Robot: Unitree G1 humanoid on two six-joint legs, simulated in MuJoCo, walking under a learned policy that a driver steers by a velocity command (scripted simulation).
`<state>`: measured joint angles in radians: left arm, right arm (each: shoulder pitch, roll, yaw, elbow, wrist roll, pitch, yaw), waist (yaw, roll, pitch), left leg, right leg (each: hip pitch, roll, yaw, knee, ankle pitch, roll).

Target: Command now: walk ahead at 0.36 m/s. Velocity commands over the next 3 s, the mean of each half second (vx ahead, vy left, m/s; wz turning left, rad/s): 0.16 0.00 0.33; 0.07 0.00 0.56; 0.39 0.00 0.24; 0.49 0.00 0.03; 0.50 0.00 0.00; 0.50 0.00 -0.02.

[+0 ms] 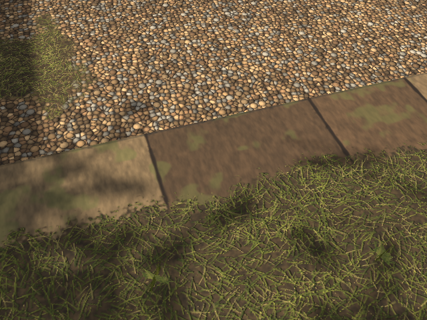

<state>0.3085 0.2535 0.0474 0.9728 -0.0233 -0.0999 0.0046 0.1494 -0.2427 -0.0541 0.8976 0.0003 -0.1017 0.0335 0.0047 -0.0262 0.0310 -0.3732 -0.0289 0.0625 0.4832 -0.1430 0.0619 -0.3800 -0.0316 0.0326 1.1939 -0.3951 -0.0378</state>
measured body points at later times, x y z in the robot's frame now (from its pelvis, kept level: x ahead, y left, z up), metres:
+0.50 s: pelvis +0.13 -0.03 +0.00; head +0.18 -0.04 +0.45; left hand +0.24 +0.26 -0.10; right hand +0.29 -0.30 -0.13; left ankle +0.07 +0.09 -0.66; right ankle +0.22 -0.12 -0.73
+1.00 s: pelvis +0.13 +0.03 +0.02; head +0.13 +0.07 +0.46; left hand +0.11 +0.35 -0.11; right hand +0.35 -0.18 -0.08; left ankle +0.09 +0.10 -0.73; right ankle +0.25 -0.10 -0.66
